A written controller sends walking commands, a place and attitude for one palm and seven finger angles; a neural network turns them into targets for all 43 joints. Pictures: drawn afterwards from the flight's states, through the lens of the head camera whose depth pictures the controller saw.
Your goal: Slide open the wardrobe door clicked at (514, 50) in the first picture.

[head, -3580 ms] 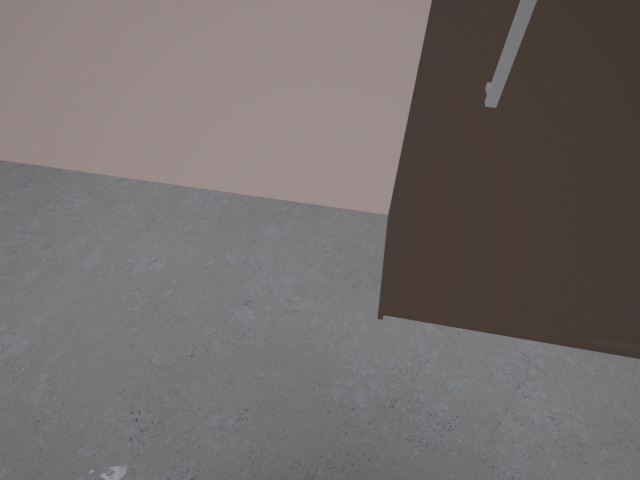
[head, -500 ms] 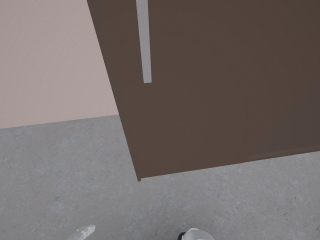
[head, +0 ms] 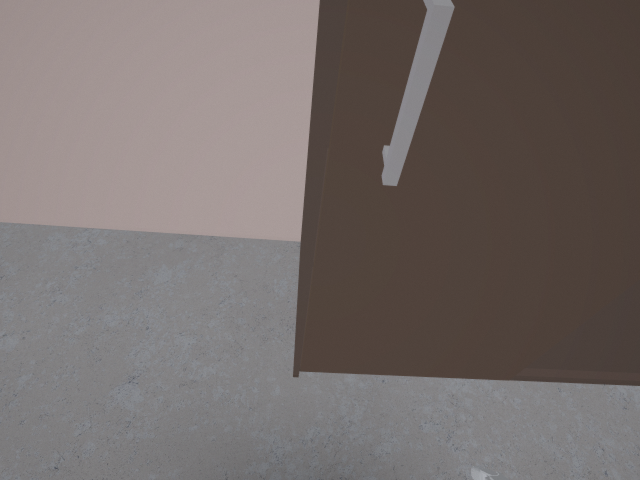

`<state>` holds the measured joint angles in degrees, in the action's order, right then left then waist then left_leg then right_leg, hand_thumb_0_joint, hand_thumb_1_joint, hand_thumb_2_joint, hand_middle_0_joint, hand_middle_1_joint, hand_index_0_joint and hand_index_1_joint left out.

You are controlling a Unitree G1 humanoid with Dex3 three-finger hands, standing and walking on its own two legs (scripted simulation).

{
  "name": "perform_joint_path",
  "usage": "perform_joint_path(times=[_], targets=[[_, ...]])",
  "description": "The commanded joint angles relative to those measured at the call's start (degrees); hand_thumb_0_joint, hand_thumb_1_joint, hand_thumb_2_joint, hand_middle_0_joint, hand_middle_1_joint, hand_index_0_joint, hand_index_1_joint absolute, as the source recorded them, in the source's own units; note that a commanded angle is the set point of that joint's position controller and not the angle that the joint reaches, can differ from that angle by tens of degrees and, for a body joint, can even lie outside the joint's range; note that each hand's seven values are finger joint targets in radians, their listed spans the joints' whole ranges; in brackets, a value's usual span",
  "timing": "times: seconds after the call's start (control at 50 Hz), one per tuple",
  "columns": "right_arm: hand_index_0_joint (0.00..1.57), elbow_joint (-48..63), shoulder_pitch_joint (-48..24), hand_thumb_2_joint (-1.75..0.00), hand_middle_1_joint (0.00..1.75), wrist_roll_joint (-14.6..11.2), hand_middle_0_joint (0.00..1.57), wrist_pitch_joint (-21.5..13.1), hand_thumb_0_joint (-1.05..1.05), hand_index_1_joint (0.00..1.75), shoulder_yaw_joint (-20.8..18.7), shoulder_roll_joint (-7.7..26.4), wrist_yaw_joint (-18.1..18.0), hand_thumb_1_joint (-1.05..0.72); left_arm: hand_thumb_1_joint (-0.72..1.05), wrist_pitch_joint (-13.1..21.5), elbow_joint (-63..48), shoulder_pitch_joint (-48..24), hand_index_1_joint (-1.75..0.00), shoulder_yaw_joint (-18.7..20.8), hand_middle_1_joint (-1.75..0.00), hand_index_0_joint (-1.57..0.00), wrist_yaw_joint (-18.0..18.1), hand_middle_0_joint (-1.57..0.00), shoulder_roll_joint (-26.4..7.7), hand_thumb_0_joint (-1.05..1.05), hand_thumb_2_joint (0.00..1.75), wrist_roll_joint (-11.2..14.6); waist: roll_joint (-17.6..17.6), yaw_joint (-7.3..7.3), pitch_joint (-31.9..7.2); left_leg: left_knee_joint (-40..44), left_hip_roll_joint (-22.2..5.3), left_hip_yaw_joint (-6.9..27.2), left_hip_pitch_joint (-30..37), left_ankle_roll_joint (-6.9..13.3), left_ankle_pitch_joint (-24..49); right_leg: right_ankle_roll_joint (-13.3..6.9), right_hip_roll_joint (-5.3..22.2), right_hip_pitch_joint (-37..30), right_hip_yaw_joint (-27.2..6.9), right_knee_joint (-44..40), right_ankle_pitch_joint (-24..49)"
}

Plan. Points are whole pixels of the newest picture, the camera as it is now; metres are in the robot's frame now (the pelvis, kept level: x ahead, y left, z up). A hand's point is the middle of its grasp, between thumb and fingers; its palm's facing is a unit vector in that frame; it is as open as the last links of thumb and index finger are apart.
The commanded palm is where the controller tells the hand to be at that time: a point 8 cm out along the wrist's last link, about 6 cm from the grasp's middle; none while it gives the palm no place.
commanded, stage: come to a stop and stand still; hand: left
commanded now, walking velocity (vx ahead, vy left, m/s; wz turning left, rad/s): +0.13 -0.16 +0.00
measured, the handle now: (408, 98) +0.49 -0.03 +0.24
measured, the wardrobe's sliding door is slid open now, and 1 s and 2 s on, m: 0.00 0.00 0.00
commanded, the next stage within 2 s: look again from close up in 1.14 s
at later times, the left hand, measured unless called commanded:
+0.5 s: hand out of the picture +0.02 +0.18 -0.16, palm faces -0.05 -0.99 -0.16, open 7.4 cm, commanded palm none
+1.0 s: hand out of the picture -0.04 +0.09 -0.16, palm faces +0.03 -0.99 -0.16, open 7.3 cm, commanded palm none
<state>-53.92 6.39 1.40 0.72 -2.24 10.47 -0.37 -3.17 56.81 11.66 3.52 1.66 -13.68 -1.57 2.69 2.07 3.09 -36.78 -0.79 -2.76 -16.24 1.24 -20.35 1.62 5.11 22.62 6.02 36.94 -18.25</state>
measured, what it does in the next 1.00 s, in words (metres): steps on the spot: right foot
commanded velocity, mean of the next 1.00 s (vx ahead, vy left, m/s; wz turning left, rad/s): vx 0.01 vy -0.05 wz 0.00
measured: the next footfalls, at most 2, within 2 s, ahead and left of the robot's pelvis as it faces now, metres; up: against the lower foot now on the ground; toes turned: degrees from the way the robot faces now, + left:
right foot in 0.56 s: -0.01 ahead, -0.14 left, +0.00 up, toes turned -5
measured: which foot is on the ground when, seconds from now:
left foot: down 0.00-1.00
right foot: up 0.00-0.54, down 0.56-1.00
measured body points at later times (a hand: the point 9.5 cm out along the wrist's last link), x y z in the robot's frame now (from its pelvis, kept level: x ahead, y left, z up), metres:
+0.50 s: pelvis -0.01 +0.00 +0.02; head +0.01 +0.02 +0.47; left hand +0.03 +0.23 -0.15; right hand -0.08 -0.22 -0.13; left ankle +0.00 +0.09 -0.72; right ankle -0.06 -0.14 -0.70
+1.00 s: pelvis -0.01 -0.06 +0.02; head +0.00 -0.07 +0.47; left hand -0.04 +0.14 -0.14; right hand -0.03 -0.27 -0.15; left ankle +0.00 +0.09 -0.72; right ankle -0.05 -0.14 -0.72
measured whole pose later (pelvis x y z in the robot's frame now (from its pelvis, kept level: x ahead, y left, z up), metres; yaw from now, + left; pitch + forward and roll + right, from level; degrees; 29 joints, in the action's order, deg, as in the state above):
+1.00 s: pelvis -0.01 -0.06 +0.02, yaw -1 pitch -1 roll +0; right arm -66.7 15.9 0.7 0.5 -0.7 7.3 -2.2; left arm 0.3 66.3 18.9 0.0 2.0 -5.8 -0.5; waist -0.8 0.0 1.6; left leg -23.3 -4.5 -2.6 -10.1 -3.2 -11.7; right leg -2.9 -1.8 5.8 4.3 22.9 -16.1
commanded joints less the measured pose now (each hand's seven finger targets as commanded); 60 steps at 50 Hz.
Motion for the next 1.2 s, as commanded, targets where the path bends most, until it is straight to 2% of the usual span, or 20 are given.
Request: perform_joint_path(times=[0.0, 0.02, 0.06, 0.1, 0.14, 0.22, 0.28, 0.4, 0.46, 0.48, 0.5, 0.52, 0.54, 0.58, 0.6, 0.66, 0.72, 0.78, 0.92, 1.18], targets=[[0.20, 1.0, 0.9, -0.90, 0.30, 0.5, 0.20, -1.1, 0.00, 0.30, -1.1, 9.9, -1.8, -0.90, 0.90, 0.8, -1.6, 3.2, -0.30, 0.8, -0.30, -0.20, -1.0, -0.20, -2.8, 0.00, 0.90, 0.0, -12.1, -0.44, 1.2, 28.8, -16.8, 21.0, -3.7, 5.1, -6.9, 0.0, -3.1, 3.2, -9.4, 16.3, -5.3], [0.20, 0.7, 0.7, -0.90, 0.30, 0.3, 0.20, -1.5, 0.00, 0.30, -0.8, 9.0, -2.0, -0.90, 0.90, 1.1, -0.1, 5.1, -0.30, 0.8, -0.30, -0.20, -1.3, -0.20, -2.7, 0.00, 0.90, 0.0, -9.9, -0.17, 0.8, 27.9, -15.1, 17.3, -0.9, 4.4, -3.5, 0.4, -3.3, 4.2, -9.7, 17.8, -3.0], [0.20, -0.8, 3.5, -0.90, 0.30, -0.2, 0.20, -1.9, 0.00, 0.30, -0.6, 8.0, -2.3, -0.90, 0.90, 1.3, 1.8, 6.9, -0.30, 0.6, -0.30, -0.20, -1.5, -0.20, -2.5, 0.00, 0.90, 0.0, -9.3, -0.85, -0.5, 27.0, -13.4, 12.9, 5.3, 3.5, 4.4, 1.3, -3.5, 5.5, -9.5, 18.5, 0.1], [0.20, -2.5, 7.0, -0.90, 0.30, -0.5, 0.20, -2.1, 0.00, 0.30, -0.9, 6.4, -2.9, -0.90, 0.90, 1.2, 2.4, 7.1, -0.30, 0.8, -0.30, -0.20, -1.4, -0.20, -2.6, 0.00, 0.90, 0.0, -8.2, -1.86, -0.5, 25.9, -14.2, 11.5, 9.4, 3.5, 13.6, 1.9, -3.3, 6.5, -9.8, 18.4, 1.2], [0.20, -4.1, 10.6, -0.90, 0.30, -0.3, 0.20, -2.2, 0.00, 0.30, -1.0, 7.1, -3.5, -0.90, 0.90, 1.0, 2.7, 6.8, -0.30, 0.6, -0.30, -0.20, -1.3, -0.20, -2.1, 0.00, 0.90, 0.0, -8.0, -2.92, -2.0, 23.9, -16.0, 12.3, 13.7, 4.5, 23.6, 2.3, -3.1, 6.8, -10.1, 17.9, -0.8], [0.20, -6.5, 14.3, -0.90, 0.30, -0.3, 0.20, -2.0, 0.00, 0.30, -1.2, 7.3, -4.0, -0.90, 0.90, 0.3, 3.4, 6.4, -0.30, 0.6, -0.30, -0.20, -1.2, -0.20, -1.3, 0.00, 0.90, 0.1, -9.9, -3.98, -2.7, 22.4, -16.6, 12.1, 15.6, 4.9, 30.5, 2.3, -3.1, 5.3, -9.6, 16.8, -3.0], [0.20, -7.8, 14.9, -0.90, 0.30, -0.3, 0.20, -1.7, 0.00, 0.30, -1.4, 7.2, -4.0, -0.90, 0.90, 0.0, 4.0, 6.1, -0.30, 0.3, -0.30, -0.20, -1.2, -0.20, -0.2, 0.00, 0.90, 0.2, -10.9, -4.23, -3.2, 22.7, -16.2, 11.6, 15.8, 5.8, 27.1, 2.1, -2.7, 3.7, -8.1, 14.2, -4.1], [0.20, -10.3, 15.2, -0.90, 0.30, 0.0, 0.20, -1.3, 0.00, 0.30, -1.4, 6.2, -3.1, -0.90, 0.90, 0.6, 4.5, 3.0, -0.30, -1.1, -0.30, -0.20, -0.8, -0.20, 2.3, 0.00, 0.90, 0.7, -12.3, -4.28, -0.7, 24.0, -14.6, 12.7, 7.9, 6.5, 15.7, 0.4, -2.7, -5.0, -5.0, 1.1, -6.6], [0.20, -11.0, 14.2, -0.90, 0.30, -0.3, 0.20, -1.4, 0.00, 0.30, -1.4, 5.7, -2.6, -0.90, 0.90, 1.4, 6.3, 6.4, -0.30, -1.3, -0.30, -0.20, -0.3, -0.20, 2.9, 0.00, 0.90, 0.9, -11.9, -2.06, -2.1, 22.2, -12.7, 11.1, 4.9, 4.8, 11.0, -0.3, -3.0, -11.8, -3.2, -9.9, 1.7], [0.20, -11.2, 14.4, -0.90, 0.30, -0.5, 0.20, -1.4, 0.00, 0.30, -1.3, 4.7, -2.5, -0.90, 0.90, 1.8, 7.0, 7.6, -0.30, -1.3, -0.30, -0.20, -0.1, -0.20, 2.5, 0.00, 0.90, 0.8, -9.3, -1.43, -1.8, 20.5, -11.1, 9.7, 2.5, 3.3, 9.3, -0.3, -2.7, -15.8, -3.2, -15.7, 6.6], [0.20, -11.7, 15.8, -0.90, 0.30, -0.8, 0.20, -1.5, 0.00, 0.30, -0.8, 2.3, -2.1, -0.90, 0.90, 2.4, 7.3, 7.4, -0.30, -1.4, -0.30, -0.20, 0.3, -0.20, 1.1, 0.00, 0.90, 0.9, -5.5, -1.59, -0.9, 18.7, -9.0, 8.3, -1.8, 1.4, 7.8, -0.8, -0.5, -20.1, -6.0, -19.3, 8.3], [0.20, -11.7, 16.0, -0.90, 0.30, -1.1, 0.20, -1.5, 0.00, 0.30, -0.2, 0.2, -1.9, -0.90, 0.90, 3.0, 7.6, 7.0, -0.30, -1.5, -0.30, -0.20, 0.6, -0.20, 0.0, 0.00, 0.90, 1.0, -2.4, -1.94, -0.5, 17.3, -6.7, 5.5, -3.8, -0.5, 5.4, -2.4, 4.2, -20.4, -10.1, -20.3, 6.0], [0.20, -11.7, 16.0, -0.90, 0.30, -1.0, 0.20, -1.5, 0.00, 0.30, 0.4, -1.1, -1.5, -0.90, 0.90, 3.3, 7.4, 6.0, -0.30, -1.8, -0.30, -0.20, 0.7, -0.20, -1.2, 0.00, 0.90, 1.1, -1.5, -2.39, 0.9, 16.6, -4.6, 3.5, -2.1, -1.5, 4.9, -3.8, 6.5, -16.3, -11.3, -21.0, 4.0], [0.20, -12.1, 16.1, -0.90, 0.30, -0.4, 0.20, -1.0, 0.00, 0.30, 0.8, -1.1, -1.5, -0.90, 0.90, 3.9, 7.4, 4.9, -0.30, -1.8, -0.30, -0.20, 0.6, -0.20, -1.1, 0.00, 0.90, 1.2, 7.5, -2.82, 2.3, 15.5, -3.4, 1.5, 2.6, -1.9, 8.3, -4.5, 4.7, -10.0, -11.4, -22.2, 3.1], [0.20, -12.4, 16.7, -0.90, 0.30, -0.4, 0.20, -0.9, 0.00, 0.30, 0.8, -0.8, -1.5, -0.90, 0.90, 3.8, 7.3, 4.6, -0.30, -2.2, -0.30, -0.20, 0.6, -0.20, -0.5, 0.00, 0.90, 1.2, 7.1, -3.14, 3.8, 15.4, -3.9, 1.5, 3.9, -1.8, 9.5, -4.4, 4.1, -8.3, -10.5, -22.5, 2.4], [0.20, -13.2, 17.6, -0.90, 0.30, -0.5, 0.20, -1.1, 0.00, 0.30, 0.9, -0.4, -1.6, -0.90, 0.90, 3.8, 6.9, 5.3, -0.30, -2.4, -0.30, -0.20, 0.6, -0.20, 0.6, 0.00, 0.90, 1.4, 1.2, -2.88, 4.0, 16.5, -4.9, 2.1, 4.8, -1.6, 13.1, -3.5, 1.9, -8.8, -9.1, -20.8, 4.9], [0.20, -13.2, 17.0, -0.90, 0.30, -0.6, 0.20, -1.0, 0.00, 0.30, 0.9, -0.5, -1.6, -0.90, 0.90, 4.0, 6.7, 6.3, -0.30, -2.2, -0.30, -0.20, 0.8, -0.20, 0.6, 0.00, 0.90, 1.4, -0.1, -2.64, 3.5, 16.2, -5.1, 1.8, 4.6, -1.8, 13.6, -3.5, 1.7, -10.5, -9.0, -20.5, 7.8], [0.20, -12.9, 16.2, -0.90, 0.30, -0.7, 0.20, -0.8, 0.00, 0.30, 0.9, -0.4, -1.7, -0.90, 0.90, 4.1, 6.7, 7.2, -0.30, -2.3, -0.30, -0.20, 0.8, -0.20, 0.6, 0.00, 0.90, 1.4, 0.2, -2.73, 3.4, 15.7, -5.1, 1.4, 5.8, -2.0, 13.3, -3.6, 1.8, -9.6, -9.4, -21.2, 7.8], [0.20, -12.2, 14.3, -0.90, 0.30, -0.8, 0.20, -0.7, 0.00, 0.30, 0.9, -0.1, -2.0, -0.90, 0.90, 4.5, 7.5, 9.7, -0.30, -2.2, -0.30, -0.20, 1.0, -0.20, 1.2, 0.00, 0.90, 1.1, -0.7, -2.82, 1.4, 14.5, -5.2, 0.7, 7.8, -2.3, 15.7, -3.1, 1.8, -11.4, -9.1, -20.4, 16.9], [0.20, -11.4, 11.5, -0.90, 0.30, -0.9, 0.20, -0.9, 0.00, 0.30, 1.0, 0.9, -2.5, -0.90, 0.90, 4.5, 9.0, 12.3, -0.30, -2.4, -0.30, -0.20, 1.1, -0.20, 2.2, 0.00, 0.90, 1.0, -1.7, -2.22, 1.5, 14.1, -5.4, 1.2, 8.8, -2.1, 17.3, -2.6, 1.7, -12.4, -8.1, -19.8, 20.6]])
